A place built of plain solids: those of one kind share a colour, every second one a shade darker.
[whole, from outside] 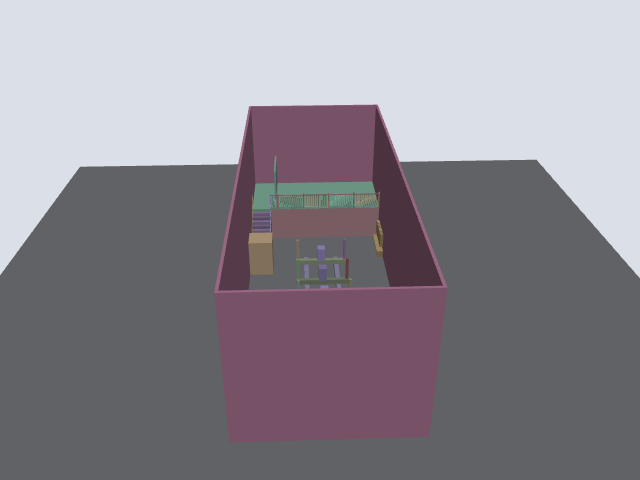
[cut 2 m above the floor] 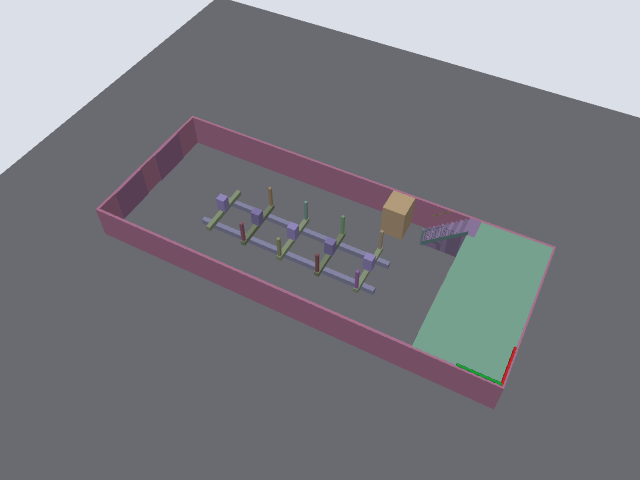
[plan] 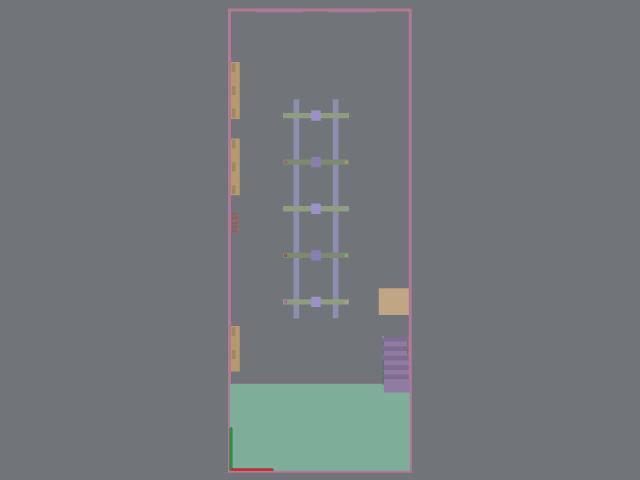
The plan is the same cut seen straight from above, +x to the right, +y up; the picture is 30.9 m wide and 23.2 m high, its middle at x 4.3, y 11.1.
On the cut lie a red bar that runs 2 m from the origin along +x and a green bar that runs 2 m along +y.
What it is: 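A boat hall 8.6 x 22.1 m, 8.0 m high; a lifeboat 13.2 m long and 4.3 m in beam on its cradle down the middle, its keel 1.51 m over the floor; a walk along either side; at the rear a crew gallery 4.1 m deep at 2.25 m over closed stores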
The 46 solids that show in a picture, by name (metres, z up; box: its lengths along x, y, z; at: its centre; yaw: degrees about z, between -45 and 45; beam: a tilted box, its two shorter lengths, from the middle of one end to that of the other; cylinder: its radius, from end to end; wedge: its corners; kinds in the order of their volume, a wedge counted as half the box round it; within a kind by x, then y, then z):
{
 "gal_1": {"box": [8.69, 4.19, 2.31], "at": [4.29, 2.04, 1.1]},
 "wall_1": {"box": [0.15, 22.44, 8.08], "at": [-0.07, 11.07, 3.99]},
 "wall_2": {"box": [8.89, 0.15, 8.08], "at": [4.29, -0.07, 3.99]},
 "wall_3": {"box": [8.89, 0.15, 8.08], "at": [4.29, 22.21, 3.99]},
 "wall_4": {"box": [0.15, 22.44, 8.08], "at": [8.66, 11.07, 3.99]},
 "stair_1": {"box": [1.25, 0.64, 2.1], "at": [8.02, 4.05, 1.0]},
 "stair_2": {"box": [1.25, 0.64, 1.9], "at": [8.02, 4.28, 0.9]},
 "stair_3": {"box": [1.25, 0.64, 1.69], "at": [8.02, 4.5, 0.8]},
 "stair_4": {"box": [1.25, 0.64, 1.49], "at": [8.02, 4.73, 0.69]},
 "stair_5": {"box": [1.25, 0.64, 1.28], "at": [8.02, 4.96, 0.59]},
 "stair_6": {"box": [1.25, 0.64, 1.07], "at": [8.02, 5.19, 0.49]},
 "stair_7": {"box": [1.25, 0.64, 0.87], "at": [8.02, 5.42, 0.39]},
 "stair_8": {"box": [1.25, 0.64, 0.67], "at": [8.02, 5.64, 0.28]},
 "stair_9": {"box": [1.25, 0.64, 0.46], "at": [8.02, 5.87, 0.18]},
 "stair_10": {"box": [1.25, 0.64, 0.26], "at": [8.02, 6.1, 0.08]},
 "winch_1": {"box": [1.45, 1.3, 2.35], "at": [7.87, 8.12, 1.12]},
 "beam_1": {"box": [0.28, 10.6, 0.39], "at": [3.15, 12.61, 0.14]},
 "beam_2": {"box": [0.28, 10.6, 0.39], "at": [5.05, 12.61, 0.14]},
 "cross_1": {"box": [3.19, 0.26, 0.3], "at": [4.1, 8.11, 0.49]},
 "cross_2": {"box": [3.19, 0.26, 0.3], "at": [4.1, 10.36, 0.49]},
 "cross_3": {"box": [3.19, 0.26, 0.3], "at": [4.1, 12.61, 0.49]},
 "cross_4": {"box": [3.19, 0.26, 0.3], "at": [4.1, 14.86, 0.49]},
 "cross_5": {"box": [3.19, 0.26, 0.3], "at": [4.1, 17.11, 0.49]},
 "sdoor_1": {"box": [2.28, 0.05, 5.25], "at": [2.35, 22.11, 2.58]},
 "sdoor_2": {"box": [2.28, 0.05, 5.25], "at": [5.86, 22.11, 2.58]},
 "keelblock_1": {"box": [0.46, 0.5, 0.87], "at": [4.1, 8.11, 1.07]},
 "keelblock_2": {"box": [0.46, 0.5, 0.87], "at": [4.1, 10.36, 1.07]},
 "keelblock_3": {"box": [0.46, 0.5, 0.87], "at": [4.1, 12.61, 1.07]},
 "keelblock_4": {"box": [0.46, 0.5, 0.87], "at": [4.1, 14.86, 1.07]},
 "keelblock_5": {"box": [0.46, 0.5, 0.87], "at": [4.1, 17.11, 1.07]},
 "screen_1": {"box": [0.12, 2.66, 2.15], "at": [7.04, 1.33, 3.28]},
 "kit_1": {"box": [0.19, 0.43, 0.9], "at": [0.12, 6.67, 1.17]},
 "kit_2": {"box": [0.42, 2.2, 0.09], "at": [0.21, 5.84, 0.41]},
 "kit_3": {"box": [0.42, 2.75, 0.09], "at": [0.21, 14.64, 0.41]},
 "kit_4": {"box": [0.42, 2.75, 0.09], "at": [0.21, 18.33, 0.41]},
 "face_1": {"box": [7.39, 0.012, 2.27], "at": [3.69, 4.15, 1.09]},
 "stair_guard_string_1": {"wedge": [[7.32, 4.09, 2.08], [7.32, 4.09, 2.33], [7.32, 6.42, -0.02], [7.32, 6.42, 0.23], [7.36, 4.09, 2.08], [7.36, 4.09, 2.33], [7.36, 6.42, -0.02], [7.36, 6.42, 0.23]]},
 "shore3e_1": {"box": [0.16, 0.16, 1.64], "at": [5.57, 14.86, 1.46]},
 "shore3w_1": {"box": [0.16, 0.16, 1.64], "at": [2.64, 14.86, 1.46]},
 "shore0e_1": {"box": [0.16, 0.16, 1.43], "at": [5.57, 8.11, 1.36]},
 "shore0w_1": {"box": [0.16, 0.16, 1.43], "at": [2.64, 8.11, 1.36]},
 "shore2e_1": {"box": [0.16, 0.16, 1.43], "at": [5.57, 12.61, 1.35]},
 "shore2w_1": {"box": [0.16, 0.16, 1.43], "at": [2.64, 12.61, 1.35]},
 "shore1e_1": {"box": [0.16, 0.16, 1.42], "at": [5.57, 10.36, 1.35]},
 "shore1w_1": {"box": [0.16, 0.16, 1.42], "at": [2.64, 10.36, 1.35]},
 "guard_board_1": {"box": [1.69, 0.04, 0.15], "at": [4.28, 4.09, 2.28]}
}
